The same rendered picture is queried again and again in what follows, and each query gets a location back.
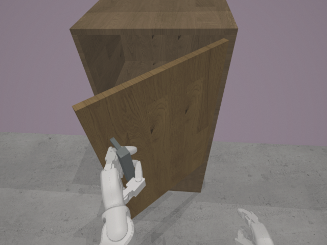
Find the robot left hand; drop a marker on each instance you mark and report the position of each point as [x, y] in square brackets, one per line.
[111, 183]

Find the cupboard door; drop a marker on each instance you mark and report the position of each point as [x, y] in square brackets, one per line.
[167, 113]

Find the robot right hand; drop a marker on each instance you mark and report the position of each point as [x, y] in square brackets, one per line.
[258, 235]

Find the left robot forearm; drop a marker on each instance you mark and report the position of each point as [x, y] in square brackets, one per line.
[118, 227]

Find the handle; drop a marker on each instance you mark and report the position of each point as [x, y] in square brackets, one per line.
[124, 159]

